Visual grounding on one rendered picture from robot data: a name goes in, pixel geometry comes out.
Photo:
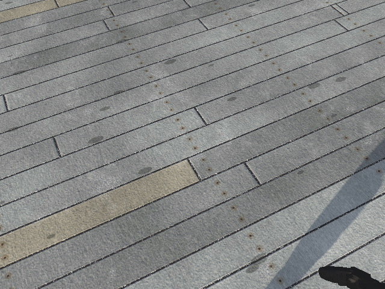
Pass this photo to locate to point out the robot right hand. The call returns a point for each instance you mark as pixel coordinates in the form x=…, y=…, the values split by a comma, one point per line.
x=353, y=277

